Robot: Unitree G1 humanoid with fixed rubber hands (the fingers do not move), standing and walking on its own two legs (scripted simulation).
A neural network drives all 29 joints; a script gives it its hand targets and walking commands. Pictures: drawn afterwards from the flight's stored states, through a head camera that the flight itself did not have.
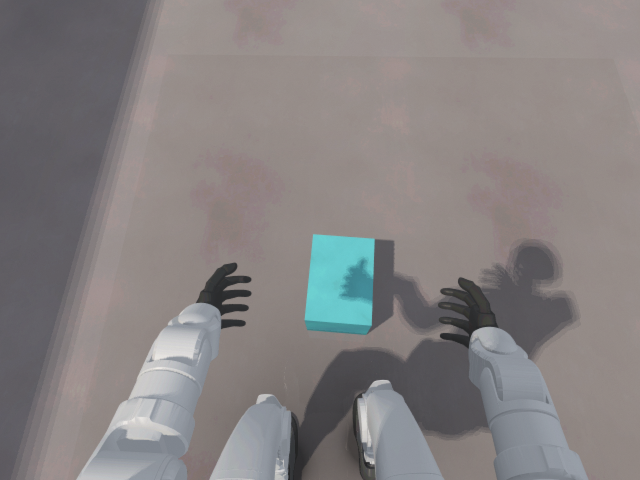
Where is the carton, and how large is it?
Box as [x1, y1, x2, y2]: [305, 234, 374, 334]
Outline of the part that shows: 313,234 305,310 305,323 307,329 365,334 371,325 374,239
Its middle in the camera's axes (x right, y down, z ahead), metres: +0.05 +0.13 +1.07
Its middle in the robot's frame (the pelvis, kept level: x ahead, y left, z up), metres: +0.51 -0.05 -0.62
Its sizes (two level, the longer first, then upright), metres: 0.232 0.166 0.149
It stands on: the floor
